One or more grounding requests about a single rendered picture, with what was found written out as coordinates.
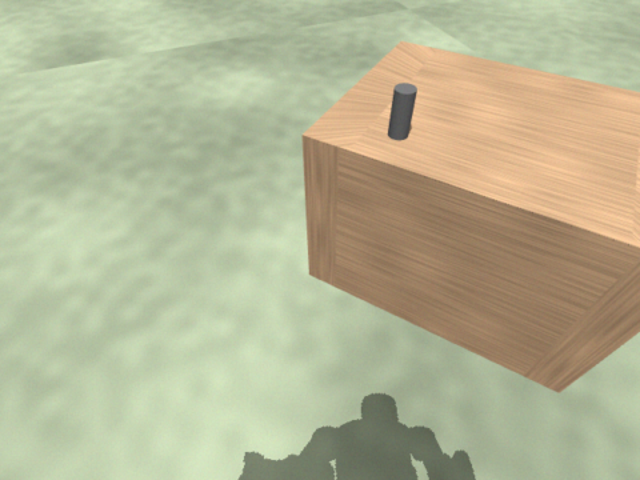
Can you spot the can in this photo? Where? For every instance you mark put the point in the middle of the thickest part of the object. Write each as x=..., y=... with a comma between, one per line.
x=401, y=111

